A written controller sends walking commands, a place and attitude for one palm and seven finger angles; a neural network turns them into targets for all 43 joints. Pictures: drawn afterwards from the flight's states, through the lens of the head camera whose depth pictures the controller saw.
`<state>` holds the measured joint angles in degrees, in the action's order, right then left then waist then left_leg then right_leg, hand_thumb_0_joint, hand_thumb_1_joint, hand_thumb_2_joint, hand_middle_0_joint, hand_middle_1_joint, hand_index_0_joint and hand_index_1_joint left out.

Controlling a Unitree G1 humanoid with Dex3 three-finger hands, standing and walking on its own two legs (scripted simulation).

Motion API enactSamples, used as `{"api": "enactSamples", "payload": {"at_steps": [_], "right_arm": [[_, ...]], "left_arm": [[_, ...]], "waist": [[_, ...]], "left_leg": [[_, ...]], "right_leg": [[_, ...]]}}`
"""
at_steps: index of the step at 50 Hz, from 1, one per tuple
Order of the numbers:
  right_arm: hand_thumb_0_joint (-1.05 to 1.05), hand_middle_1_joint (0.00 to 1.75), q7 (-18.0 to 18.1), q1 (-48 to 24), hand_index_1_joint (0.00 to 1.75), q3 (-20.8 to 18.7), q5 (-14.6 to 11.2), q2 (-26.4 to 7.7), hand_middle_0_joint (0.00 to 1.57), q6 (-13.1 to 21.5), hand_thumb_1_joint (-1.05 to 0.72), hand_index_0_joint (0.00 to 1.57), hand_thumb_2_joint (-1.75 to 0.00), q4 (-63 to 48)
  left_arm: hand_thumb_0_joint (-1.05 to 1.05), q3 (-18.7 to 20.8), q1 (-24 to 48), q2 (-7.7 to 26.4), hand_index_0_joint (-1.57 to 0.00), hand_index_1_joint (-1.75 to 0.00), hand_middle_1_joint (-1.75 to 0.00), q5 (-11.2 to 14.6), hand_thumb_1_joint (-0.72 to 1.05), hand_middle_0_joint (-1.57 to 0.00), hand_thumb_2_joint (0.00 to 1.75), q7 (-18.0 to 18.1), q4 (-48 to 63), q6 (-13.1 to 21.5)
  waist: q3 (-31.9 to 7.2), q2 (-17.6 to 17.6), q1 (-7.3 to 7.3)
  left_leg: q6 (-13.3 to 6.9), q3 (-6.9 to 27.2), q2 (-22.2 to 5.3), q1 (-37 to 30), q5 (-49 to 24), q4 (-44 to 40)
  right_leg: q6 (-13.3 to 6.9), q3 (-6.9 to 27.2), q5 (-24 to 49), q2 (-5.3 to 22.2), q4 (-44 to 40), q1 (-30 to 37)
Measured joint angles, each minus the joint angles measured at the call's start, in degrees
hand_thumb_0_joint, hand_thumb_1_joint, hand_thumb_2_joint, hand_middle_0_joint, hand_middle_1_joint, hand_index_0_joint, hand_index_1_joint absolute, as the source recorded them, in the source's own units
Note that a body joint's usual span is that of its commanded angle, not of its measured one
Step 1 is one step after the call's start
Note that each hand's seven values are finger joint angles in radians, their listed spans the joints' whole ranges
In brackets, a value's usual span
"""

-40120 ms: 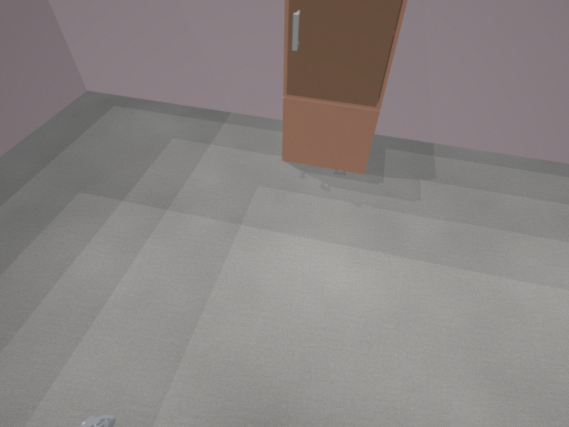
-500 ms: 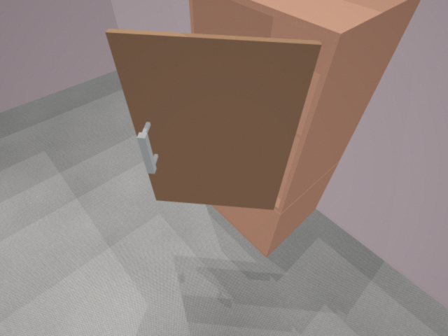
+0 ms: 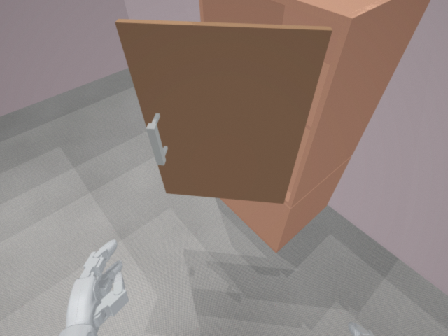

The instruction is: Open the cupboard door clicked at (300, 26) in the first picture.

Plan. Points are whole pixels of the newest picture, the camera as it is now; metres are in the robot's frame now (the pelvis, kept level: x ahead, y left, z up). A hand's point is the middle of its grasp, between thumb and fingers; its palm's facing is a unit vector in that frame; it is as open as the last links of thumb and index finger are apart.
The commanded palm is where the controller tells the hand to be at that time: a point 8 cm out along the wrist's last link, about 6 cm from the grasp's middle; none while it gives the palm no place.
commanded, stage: raise the hand with hooked fingers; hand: left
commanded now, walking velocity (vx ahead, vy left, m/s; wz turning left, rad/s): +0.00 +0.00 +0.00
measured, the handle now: (159, 140) +0.60 +0.20 -0.03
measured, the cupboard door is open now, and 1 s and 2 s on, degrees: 43 43 43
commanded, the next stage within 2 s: move the hooked fingers beside the handle in 1.92 s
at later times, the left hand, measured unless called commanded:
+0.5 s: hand (112, 306) +0.19 +0.21 -0.04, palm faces -0.10 -0.99 -0.04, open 10.1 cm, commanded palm +0.17 +0.27 -0.04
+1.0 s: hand (84, 285) +0.22 +0.27 -0.03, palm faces -0.07 -1.00 -0.05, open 13.0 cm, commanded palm +0.20 +0.32 -0.03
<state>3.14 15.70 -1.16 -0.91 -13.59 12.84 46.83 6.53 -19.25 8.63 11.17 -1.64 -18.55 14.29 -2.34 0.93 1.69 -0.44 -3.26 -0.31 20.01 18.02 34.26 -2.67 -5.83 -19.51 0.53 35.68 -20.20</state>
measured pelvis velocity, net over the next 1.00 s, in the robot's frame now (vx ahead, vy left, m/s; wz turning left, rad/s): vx -0.04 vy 0.04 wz -0.01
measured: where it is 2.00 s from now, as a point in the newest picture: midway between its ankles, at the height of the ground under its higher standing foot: outside the picture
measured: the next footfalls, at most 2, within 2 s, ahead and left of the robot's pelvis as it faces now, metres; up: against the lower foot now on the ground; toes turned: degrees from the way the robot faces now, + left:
none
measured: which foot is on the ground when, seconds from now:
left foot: down 0.00-1.00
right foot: down 0.00-1.00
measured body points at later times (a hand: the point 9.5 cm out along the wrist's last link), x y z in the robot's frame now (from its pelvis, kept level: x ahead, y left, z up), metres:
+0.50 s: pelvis -0.05 +0.01 -0.09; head +0.02 +0.02 +0.36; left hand +0.19 +0.26 -0.04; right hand +0.14 -0.21 -0.17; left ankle -0.01 +0.12 -0.73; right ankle -0.01 -0.08 -0.73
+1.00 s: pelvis -0.04 +0.04 -0.07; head +0.04 +0.06 +0.37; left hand +0.22 +0.32 -0.03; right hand +0.14 -0.22 -0.13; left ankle -0.01 +0.12 -0.73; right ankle -0.01 -0.08 -0.73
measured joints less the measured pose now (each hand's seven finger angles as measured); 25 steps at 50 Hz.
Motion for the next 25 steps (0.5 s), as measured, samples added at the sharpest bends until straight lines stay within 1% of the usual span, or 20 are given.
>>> {"api": "enactSamples", "payload": {"at_steps": [2, 4, 5, 6, 7, 8, 9, 11, 13, 16, 18, 20, 25], "right_arm": [[0.01, 0.30, -1.1, -2.2, 0.30, -0.6, 0.4, -0.6, 0.20, 1.3, -0.90, 0.20, -0.89, -3.6], [0.01, 0.30, -2.3, -4.4, 0.30, -1.4, 0.6, -1.2, 0.20, 2.4, -0.90, 0.20, -0.89, -7.1], [0.01, 0.30, -2.9, -5.4, 0.30, -1.7, 0.6, -1.6, 0.20, 2.9, -0.90, 0.20, -0.89, -8.9], [0.01, 0.30, -3.3, -6.3, 0.30, -2.0, 0.4, -2.0, 0.20, 3.1, -0.90, 0.20, -0.89, -10.5], [0.01, 0.30, -3.5, -7.1, 0.30, -2.3, 0.2, -2.5, 0.20, 3.1, -0.90, 0.20, -0.89, -12.2], [0.01, 0.30, -3.4, -7.7, 0.30, -2.4, -0.1, -2.9, 0.20, 3.0, -0.90, 0.20, -0.89, -13.8], [0.01, 0.30, -3.2, -8.2, 0.30, -2.5, -0.5, -3.2, 0.20, 2.8, -0.90, 0.20, -0.89, -15.2], [0.01, 0.30, -2.4, -8.7, 0.30, -2.5, -0.9, -3.5, 0.20, 2.3, -0.90, 0.20, -0.89, -17.4], [0.01, 0.30, -1.6, -8.6, 0.30, -2.1, -1.1, -3.2, 0.20, 1.8, -0.90, 0.20, -0.89, -18.6], [0.01, 0.30, -0.6, -7.8, 0.30, -0.5, -0.8, -1.9, 0.20, 1.5, -0.90, 0.20, -0.89, -18.6], [0.01, 0.30, -0.3, -7.2, 0.30, 0.8, -0.7, -0.7, 0.20, 1.2, -0.90, 0.20, -0.89, -17.7], [0.01, 0.30, 0.0, -6.4, 0.30, 2.1, -0.6, 0.4, 0.20, 1.0, -0.90, 0.20, -0.89, -16.6], [0.01, 0.30, 0.0, -3.7, 0.30, 3.9, -0.8, 2.4, 0.20, 0.0, -0.90, 0.20, -0.89, -14.3]], "left_arm": [[0.01, 2.0, 2.9, 0.4, -0.21, -0.36, -0.36, 1.7, 0.82, -0.20, 0.86, -4.9, -0.1, 7.9], [0.00, 3.0, 4.2, 1.1, -0.21, -0.38, -0.38, 2.8, 0.79, -0.20, 0.85, -10.9, -0.3, 15.6], [0.00, 3.2, 4.4, 1.5, -0.21, -0.39, -0.39, 3.1, 0.77, -0.20, 0.84, -14.2, -0.5, 19.1], [0.00, 3.3, 4.4, 2.0, -0.21, -0.41, -0.41, 3.4, 0.75, -0.21, 0.83, -17.5, -0.7, 21.6], [0.00, 3.3, 4.2, 2.5, -0.21, -0.42, -0.42, 3.8, 0.73, -0.21, 0.82, -20.3, -0.6, 22.8], [0.00, 3.2, 3.7, 2.8, -0.21, -0.43, -0.43, 4.5, 0.70, -0.21, 0.81, -22.5, -0.3, 22.8], [0.00, 3.2, 3.1, 2.9, -0.22, -0.45, -0.45, 5.2, 0.68, -0.21, 0.80, -24.0, 0.2, 22.0], [0.00, 3.3, 1.7, 2.9, -0.22, -0.48, -0.48, 6.5, 0.63, -0.22, 0.78, -24.9, 2.0, 19.2], [0.01, 3.8, 0.4, 2.9, -0.23, -0.51, -0.51, 6.6, 0.59, -0.22, 0.76, -23.6, 4.6, 16.6], [0.01, 4.1, -0.5, 3.7, -0.23, -0.55, -0.55, 5.7, 0.52, -0.23, 0.74, -21.0, 9.5, 14.3], [0.01, 4.3, 0.1, 4.7, -0.23, -0.58, -0.58, 5.1, 0.47, -0.23, 0.72, -20.3, 12.0, 13.5], [0.01, 4.4, 1.6, 5.7, -0.24, -0.61, -0.61, 5.0, 0.42, -0.23, 0.70, -20.6, 13.0, 12.4], [0.01, 5.8, 5.2, 7.5, -0.25, -0.68, -0.68, 6.0, 0.31, -0.24, 0.65, -22.2, 11.4, 7.6]], "waist": [[-2.0, -0.8, -0.29], [-3.8, -1.8, -0.76], [-4.4, -2.2, -1.07], [-5.0, -2.5, -1.39], [-5.4, -2.8, -1.72], [-5.7, -3.0, -2.08], [-5.9, -3.0, -2.45], [-6.0, -2.9, -3.23], [-5.7, -2.6, -3.89], [-5.1, -2.1, -4.48], [-4.8, -1.5, -4.45], [-4.6, -0.8, -4.12], [-4.5, 0.4, -2.48]], "left_leg": [[0.1, -0.5, -0.2, 6.8, 2.0, 6.1], [0.0, -0.9, -0.5, 13.7, 4.3, 12.7], [-0.3, -0.8, -0.5, 16.9, 5.5, 16.1], [-0.2, -0.8, -0.7, 20.0, 6.9, 19.5], [0.3, -0.8, -0.9, 22.7, 8.0, 22.6], [0.6, -0.8, -0.9, 25.0, 8.9, 25.3], [0.4, -0.6, -1.0, 27.1, 10.0, 27.8], [0.0, -0.1, -1.3, 30.1, 11.4, 31.8], [0.0, 0.8, -1.5, 32.0, 12.5, 34.5], [0.1, 2.3, -1.8, 33.6, 13.1, 36.6], [0.1, 3.2, -2.0, 34.3, 13.0, 37.0], [0.0, 3.8, -2.0, 34.8, 12.6, 36.9], [-0.5, 3.6, -2.1, 34.8, 11.4, 35.1]], "right_leg": [[-0.2, 0.4, -2.1, 0.3, 6.5, -7.2], [-0.8, 1.0, -4.3, 0.4, 13.4, -14.4], [-0.6, 1.2, -5.6, 0.4, 16.7, -17.7], [-0.8, 1.3, -6.7, 0.4, 20.0, -20.8], [-1.0, 1.4, -7.7, 0.4, 23.0, -23.5], [-1.1, 1.4, -8.7, 0.5, 25.7, -25.8], [-1.1, 1.3, -9.6, 0.6, 28.0, -27.7], [-1.2, 0.8, -10.9, 0.5, 31.4, -30.3], [-1.3, -0.1, -11.6, 0.4, 33.2, -31.6], [-1.4, -1.5, -11.8, 0.1, 33.9, -32.1], [-1.4, -2.4, -11.5, -0.1, 33.5, -32.1], [-1.4, -3.0, -11.0, -0.2, 32.7, -32.1], [-0.8, -2.8, -9.3, -0.4, 30.3, -31.9]]}}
